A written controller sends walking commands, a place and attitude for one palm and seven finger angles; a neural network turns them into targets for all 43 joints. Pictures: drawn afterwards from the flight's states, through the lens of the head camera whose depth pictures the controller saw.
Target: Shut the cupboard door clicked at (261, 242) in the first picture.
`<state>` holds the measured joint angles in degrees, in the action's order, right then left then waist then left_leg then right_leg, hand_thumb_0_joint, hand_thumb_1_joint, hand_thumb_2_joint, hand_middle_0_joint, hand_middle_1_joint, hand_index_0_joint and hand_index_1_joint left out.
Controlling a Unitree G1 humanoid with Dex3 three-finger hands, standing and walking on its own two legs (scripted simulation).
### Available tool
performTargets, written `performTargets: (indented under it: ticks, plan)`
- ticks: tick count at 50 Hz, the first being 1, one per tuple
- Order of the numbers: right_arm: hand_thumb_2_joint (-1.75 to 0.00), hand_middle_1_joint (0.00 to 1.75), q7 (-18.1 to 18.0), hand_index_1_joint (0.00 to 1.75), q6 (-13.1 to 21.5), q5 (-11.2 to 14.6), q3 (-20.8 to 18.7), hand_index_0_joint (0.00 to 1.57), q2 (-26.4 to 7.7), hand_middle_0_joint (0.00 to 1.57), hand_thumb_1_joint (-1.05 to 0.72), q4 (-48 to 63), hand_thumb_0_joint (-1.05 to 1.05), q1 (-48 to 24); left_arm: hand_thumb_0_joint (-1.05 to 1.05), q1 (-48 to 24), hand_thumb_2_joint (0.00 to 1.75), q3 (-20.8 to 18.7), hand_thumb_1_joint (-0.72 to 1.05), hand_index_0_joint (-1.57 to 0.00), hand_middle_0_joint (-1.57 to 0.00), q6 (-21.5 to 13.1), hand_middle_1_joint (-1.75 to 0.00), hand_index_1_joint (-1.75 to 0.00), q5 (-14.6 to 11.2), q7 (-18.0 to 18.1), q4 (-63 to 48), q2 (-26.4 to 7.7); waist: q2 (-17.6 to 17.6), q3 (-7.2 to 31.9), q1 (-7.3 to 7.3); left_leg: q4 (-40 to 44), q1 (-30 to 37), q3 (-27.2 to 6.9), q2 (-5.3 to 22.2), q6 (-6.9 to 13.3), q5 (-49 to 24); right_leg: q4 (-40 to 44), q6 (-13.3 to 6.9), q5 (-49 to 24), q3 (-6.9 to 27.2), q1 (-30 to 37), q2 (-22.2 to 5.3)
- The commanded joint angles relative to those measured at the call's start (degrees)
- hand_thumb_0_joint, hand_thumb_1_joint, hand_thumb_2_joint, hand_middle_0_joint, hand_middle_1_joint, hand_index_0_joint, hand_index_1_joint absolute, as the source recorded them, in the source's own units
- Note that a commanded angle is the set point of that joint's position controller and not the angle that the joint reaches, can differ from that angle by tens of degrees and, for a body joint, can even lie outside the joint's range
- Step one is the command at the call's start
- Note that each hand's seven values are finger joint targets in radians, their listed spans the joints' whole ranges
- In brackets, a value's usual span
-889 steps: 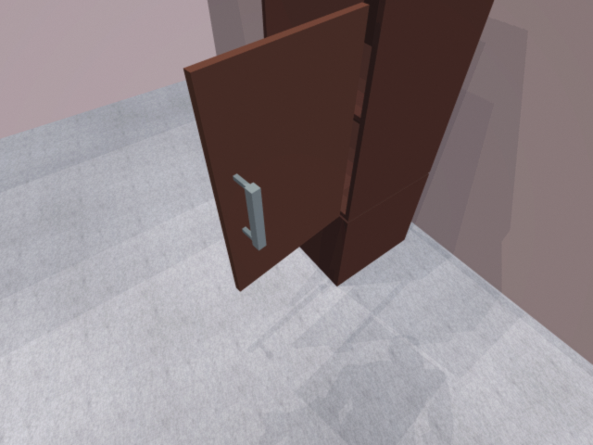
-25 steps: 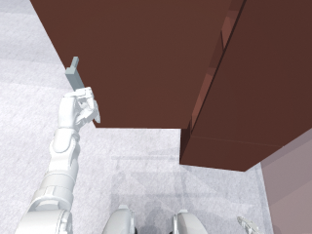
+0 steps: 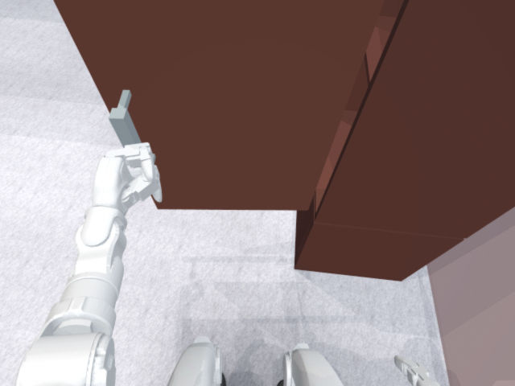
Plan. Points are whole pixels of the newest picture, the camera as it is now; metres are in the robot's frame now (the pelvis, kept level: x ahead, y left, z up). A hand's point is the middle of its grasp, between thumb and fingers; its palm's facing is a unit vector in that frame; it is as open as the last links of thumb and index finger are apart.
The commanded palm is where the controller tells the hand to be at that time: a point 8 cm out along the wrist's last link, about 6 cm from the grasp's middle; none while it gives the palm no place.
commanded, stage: push the door shut along its arc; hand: left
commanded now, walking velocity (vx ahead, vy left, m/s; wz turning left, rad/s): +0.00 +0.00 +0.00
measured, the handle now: (138, 141) +0.50 +0.21 +0.05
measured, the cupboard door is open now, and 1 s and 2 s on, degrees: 97 84 65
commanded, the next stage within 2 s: pull the fist back off the door in 1.66 s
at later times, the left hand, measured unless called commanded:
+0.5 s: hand (167, 150) +0.48 +0.15 +0.05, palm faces -0.15 -0.99 -0.05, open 3.1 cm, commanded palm +0.47 +0.19 +0.05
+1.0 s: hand (194, 119) +0.54 +0.11 +0.06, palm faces -0.26 -0.96 -0.04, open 3.1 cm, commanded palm +0.54 +0.16 +0.05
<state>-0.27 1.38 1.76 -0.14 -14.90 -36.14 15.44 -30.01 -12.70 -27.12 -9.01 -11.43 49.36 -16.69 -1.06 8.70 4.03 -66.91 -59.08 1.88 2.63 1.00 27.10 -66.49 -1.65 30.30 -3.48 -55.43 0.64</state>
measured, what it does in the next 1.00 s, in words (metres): stands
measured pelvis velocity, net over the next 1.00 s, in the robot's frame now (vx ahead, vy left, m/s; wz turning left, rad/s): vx -0.01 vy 0.00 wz -0.04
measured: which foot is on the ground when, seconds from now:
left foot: down 0.00-1.00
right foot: down 0.00-1.00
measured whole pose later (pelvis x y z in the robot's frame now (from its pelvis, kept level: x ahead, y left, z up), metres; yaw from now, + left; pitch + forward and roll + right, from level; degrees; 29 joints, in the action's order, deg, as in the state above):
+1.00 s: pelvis -0.01 +0.00 -0.03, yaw -2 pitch +27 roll -3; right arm 0.6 1.4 1.2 2.4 -16.0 -37.1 20.6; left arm -63.2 -18.0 -21.1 -3.7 -21.9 73.1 -31.5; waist -3.2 7.9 12.8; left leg -74.9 -73.7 0.5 4.6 1.0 28.7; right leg -72.7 -2.1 30.8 -4.5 -69.3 2.5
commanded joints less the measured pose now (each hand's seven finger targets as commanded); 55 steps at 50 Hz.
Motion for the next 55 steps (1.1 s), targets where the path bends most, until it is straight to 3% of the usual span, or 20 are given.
performTargets:
  ticks: [1,5,12,14,15,20,23,27,31,32,36,39,42,45,49,51,52,55]
  plan:
    - [-0.9,0.3,-1.08,0.3,2.09,-0.12,-3.14,0.2,-9.0,0.2,-0.9,4.08,0.0,4.7,0.0,-29.36,0.9,-1.11,0.9,-1.3,-1.3,-4.82,-1.5,-1.5,-1.17,-0.44,-11.42,-10.47,-1.92,21.24,2.6,7.17,18.15,-4.61,-1.32,0.62,-10.97,9.92,0.38,-15.18,3.74,6.48,0.66]
    - [-0.9,0.3,-1.03,0.3,2.48,-0.16,-3.2,0.2,-9.31,0.2,-0.9,3.04,0.0,5.25,0.0,-31.36,0.9,-0.52,0.9,-1.3,-1.3,-5.78,-1.5,-1.5,-1.33,-2.18,-7.61,-10.0,-3.0,23.92,2.63,6.66,20.43,-5.56,-1.12,0.24,-12.07,9.06,0.08,-14.7,3.16,4.26,0.75]
    - [-0.9,0.3,-0.82,0.3,2.32,-0.15,-3.25,0.2,-10.07,0.2,-0.9,1.49,0.0,7.07,0.0,-39.72,0.9,1.07,0.9,-1.3,-1.3,-4.67,-1.5,-1.5,-0.72,-4.21,-3.16,-10.26,-4.71,24.95,4.53,5.74,22.14,-7.02,-0.89,0.37,-13.12,8.23,-0.21,-13.8,2.47,-0.29,0.9]
    - [-0.9,0.3,-0.74,0.3,2.03,-0.08,-3.17,0.2,-10.32,0.2,-0.9,1.41,0.0,7.69,0.0,-38.42,0.9,-1.2,0.9,-1.3,-1.3,-3.98,-1.5,-1.5,-0.91,-4.53,-0.71,-12.59,-2.93,24.94,4.1,5.52,20.43,-6.7,-0.94,0.47,-13.44,8.43,-0.21,-14.43,2.69,1.42,1.03]
    - [-0.9,0.3,-0.8,0.3,1.95,-0.06,-3.13,0.2,-10.45,0.2,-0.9,1.49,0.0,7.84,0.0,-39.83,0.9,-1.48,0.9,-1.3,-1.3,-3.8,-1.5,-1.5,-0.96,-4.73,-0.6,-13.31,-1.79,25.15,4.69,5.27,19.17,-6.63,-0.98,0.66,-12.79,8.35,-0.05,-14.18,2.79,1.77,1.01]
    - [-0.9,0.3,-0.68,0.3,1.81,-0.18,-2.93,0.2,-10.75,0.2,-0.9,0.88,0.0,9.05,0.0,-44.46,0.9,-1.97,0.9,-1.3,-1.3,-3.51,-1.5,-1.5,0.11,-5.68,2.17,-15.59,-3.97,24.88,5.75,4.34,17.93,-6.74,-0.9,0.83,-11.86,7.97,-0.15,-12.74,3.11,-0.6,1.15]
    - [-0.9,0.3,-0.36,0.3,1.76,-0.26,-2.87,0.2,-10.83,0.2,-0.9,0.87,0.0,9.66,0.0,-46.24,0.9,-1.01,0.9,-1.3,-1.3,-3.41,-1.5,-1.5,0.59,-6.31,3.35,-15.05,-5.97,25.39,6.09,4.03,18.84,-7.18,-0.79,0.69,-11.73,7.61,-0.3,-11.73,2.92,-2.7,1.33]
    - [-0.9,0.3,-0.31,0.3,1.73,-0.41,-2.68,0.2,-11.39,0.2,-0.9,0.58,0.0,10.97,0.0,-50.62,0.9,-2.77,0.9,-1.3,-1.3,-2.32,-1.5,-1.5,1.07,-6.85,5.4,-18.39,-5.99,26.26,7.48,2.79,17.41,-7.38,-0.58,1.01,-11.69,7.07,-0.27,-11.45,3.0,-3.63,1.58]
    - [-0.9,0.3,-0.06,0.3,1.54,-0.63,-2.52,0.2,-11.3,0.2,-0.9,1.22,0.0,12.29,0.0,-50.79,0.9,-5.15,0.9,-1.3,-1.3,-1.5,-1.5,-1.5,0.78,-7.86,5.7,-20.91,-6.84,30.44,6.73,1.76,17.28,-7.01,-0.73,1.16,-15.43,5.94,-0.37,-14.77,3.19,-1.09,1.82]
    - [-0.9,0.3,0.04,0.3,1.37,-0.56,-2.45,0.2,-11.41,0.2,-0.9,1.12,0.0,12.37,0.0,-50.37,0.9,-5.91,0.9,-1.3,-1.3,-1.28,-1.5,-1.5,1.19,-7.91,6.53,-22.27,-6.87,29.95,6.46,1.75,16.8,-6.95,-0.51,0.98,-15.14,6.13,-0.32,-14.56,3.28,-1.14,1.85]
    - [-0.9,0.3,0.36,0.3,1.2,-0.64,-2.5,0.2,-11.27,0.2,-0.9,1.03,0.0,13.24,0.0,-53.43,0.9,-3.88,0.9,-1.3,-1.3,-0.75,-1.5,-1.5,1.96,-8.51,6.14,-20.63,-7.37,29.32,7.97,1.12,17.28,-7.24,-0.39,1.22,-15.92,5.95,-0.27,-15.01,3.13,-2.92,2.09]
    - [-0.9,0.3,0.25,0.3,0.77,-0.39,-2.11,0.2,-11.58,0.2,-0.9,1.15,0.0,13.55,0.0,-53.34,0.9,-6.28,0.9,-1.3,-1.3,0.76,-1.5,-1.5,2.22,-8.93,9.46,-24.16,-5.38,27.24,8.29,0.41,12.86,-6.51,-0.38,1.46,-13.98,6.35,-0.08,-14.34,3.75,-1.54,2.25]
    - [-0.9,0.3,0.26,0.3,1.01,-0.38,-1.68,0.2,-11.4,0.2,-0.9,1.24,0.0,13.68,0.0,-56.58,0.9,-5.02,0.9,-1.3,-1.3,1.74,-1.5,-1.5,2.62,-9.41,11.1,-23.5,-6.11,26.46,9.34,-0.27,11.22,-6.32,-0.5,1.67,-12.89,6.23,0.01,-13.54,3.97,-2.6,2.28]
    - [-0.9,0.3,0.04,0.3,1.06,-0.54,-1.43,0.2,-11.68,0.2,-0.9,1.35,0.0,14.38,0.0,-58.2,0.9,-7.53,0.9,-1.3,-1.3,2.36,-1.5,-1.5,3.44,-9.35,11.92,-27.55,-5.62,27.24,9.61,-1.47,9.04,-6.21,-0.28,1.9,-12.81,5.63,0.02,-13.41,4.28,-2.33,2.41]
    - [-0.9,0.3,-0.12,0.3,1.33,-0.87,-1.25,0.2,-11.75,0.2,-0.9,1.29,0.0,15.25,0.0,-61.68,0.9,-7.42,0.9,-1.3,-1.3,2.76,-1.5,-1.5,4.37,-10.22,11.86,-29.06,-7.78,30.04,10.22,-2.91,9.22,-6.32,-0.19,1.95,-14.57,4.46,0.05,-14.81,4.31,-3.01,2.53]
    - [-0.9,0.3,0.05,0.3,1.56,-0.99,-1.39,0.2,-11.67,0.2,-0.9,1.33,0.0,15.7,0.0,-62.39,0.9,-6.27,0.9,-1.3,-1.3,3.02,-1.5,-1.5,4.24,-10.97,11.08,-27.49,-9.75,32.13,10.39,-3.22,11.87,-6.48,-0.24,1.9,-17.01,4.01,-0.07,-16.59,3.99,-3.95,2.7]
    - [-0.9,0.3,-0.09,0.3,1.38,-0.95,-1.51,0.2,-11.93,0.2,-0.9,1.07,0.0,15.9,0.0,-61.81,0.9,-7.51,0.9,-1.3,-1.3,3.23,-1.5,-1.5,4.68,-11.3,11.42,-29.28,-9.21,33.05,10.06,-3.71,12.09,-6.65,0.0,1.76,-17.43,3.66,-0.05,-16.77,3.76,-4.19,2.71]
    - [-0.9,0.3,-0.25,0.3,1.37,-0.96,-1.44,0.2,-11.88,0.2,-0.9,0.37,0.0,16.17,0.0,-66.57,0.9,-3.92,0.9,-1.3,-1.3,5.02,-1.5,-1.5,5.12,-11.69,12.09,-26.24,-9.54,31.02,12.36,-4.21,11.47,-6.95,0.13,1.99,-15.64,4.11,0.13,-14.88,3.55,-7.02,2.88]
